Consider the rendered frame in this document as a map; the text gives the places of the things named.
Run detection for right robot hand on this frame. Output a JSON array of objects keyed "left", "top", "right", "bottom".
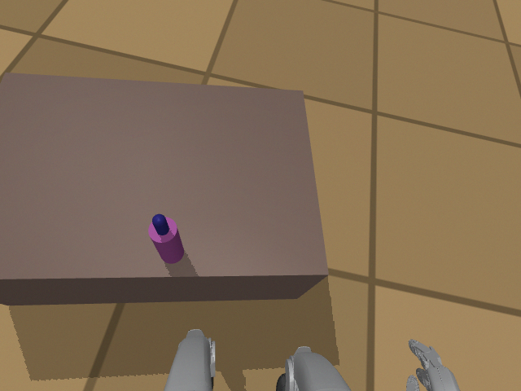
[{"left": 406, "top": 339, "right": 460, "bottom": 391}]

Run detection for bottle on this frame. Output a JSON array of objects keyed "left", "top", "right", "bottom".
[{"left": 148, "top": 214, "right": 184, "bottom": 264}]

